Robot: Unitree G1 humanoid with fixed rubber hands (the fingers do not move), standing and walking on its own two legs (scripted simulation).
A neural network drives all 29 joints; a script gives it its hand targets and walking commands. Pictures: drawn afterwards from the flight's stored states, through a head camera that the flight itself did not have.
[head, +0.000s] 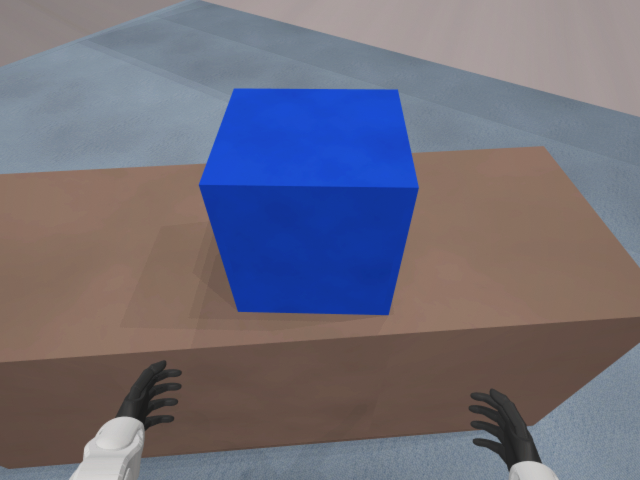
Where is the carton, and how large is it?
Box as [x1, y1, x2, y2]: [199, 88, 418, 314]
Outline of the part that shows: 234,88 202,174 199,186 238,311 388,314 418,188 397,90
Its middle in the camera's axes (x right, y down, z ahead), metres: -0.01 -0.06 +0.67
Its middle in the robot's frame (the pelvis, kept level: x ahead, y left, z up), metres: +0.55 +0.02 +0.01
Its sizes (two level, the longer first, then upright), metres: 0.271 0.247 0.296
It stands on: a pedestal, 0.63 m high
